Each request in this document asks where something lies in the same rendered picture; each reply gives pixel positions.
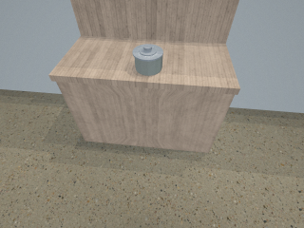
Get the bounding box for lid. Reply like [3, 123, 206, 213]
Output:
[132, 44, 163, 62]

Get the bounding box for table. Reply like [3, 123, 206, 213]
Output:
[48, 0, 240, 153]

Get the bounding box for pot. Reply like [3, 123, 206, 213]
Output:
[134, 56, 163, 76]

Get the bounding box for knob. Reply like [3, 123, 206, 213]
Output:
[143, 44, 152, 51]

